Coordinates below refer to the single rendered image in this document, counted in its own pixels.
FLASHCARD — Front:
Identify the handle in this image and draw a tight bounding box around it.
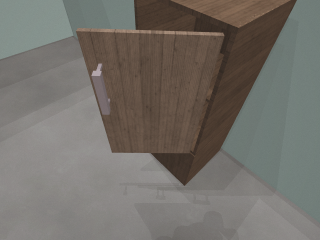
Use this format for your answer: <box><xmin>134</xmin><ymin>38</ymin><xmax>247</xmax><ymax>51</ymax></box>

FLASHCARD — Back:
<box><xmin>91</xmin><ymin>63</ymin><xmax>111</xmax><ymax>115</ymax></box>

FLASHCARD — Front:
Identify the cupboard door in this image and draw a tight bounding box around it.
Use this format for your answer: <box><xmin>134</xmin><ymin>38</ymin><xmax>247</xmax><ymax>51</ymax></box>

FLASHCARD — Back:
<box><xmin>76</xmin><ymin>28</ymin><xmax>225</xmax><ymax>154</ymax></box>

